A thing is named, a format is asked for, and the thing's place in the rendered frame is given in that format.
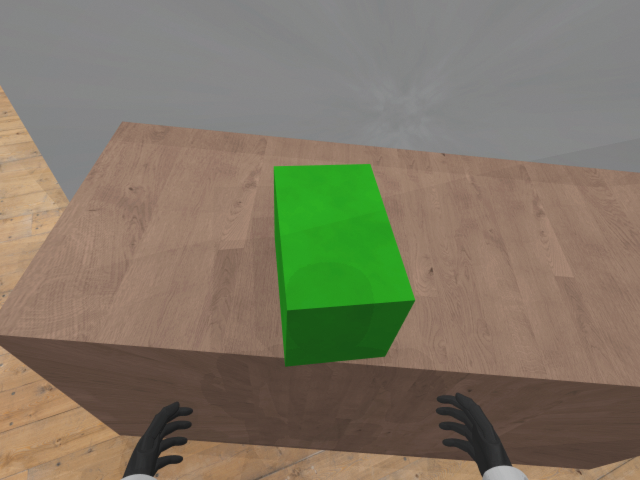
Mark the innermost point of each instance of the robot right hand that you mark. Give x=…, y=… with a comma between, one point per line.
x=483, y=445

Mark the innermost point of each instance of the pedestal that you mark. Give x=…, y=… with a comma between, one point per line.
x=159, y=284

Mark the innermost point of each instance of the robot left hand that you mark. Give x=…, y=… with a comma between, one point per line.
x=144, y=459

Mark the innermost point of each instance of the carton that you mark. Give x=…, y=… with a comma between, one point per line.
x=344, y=291

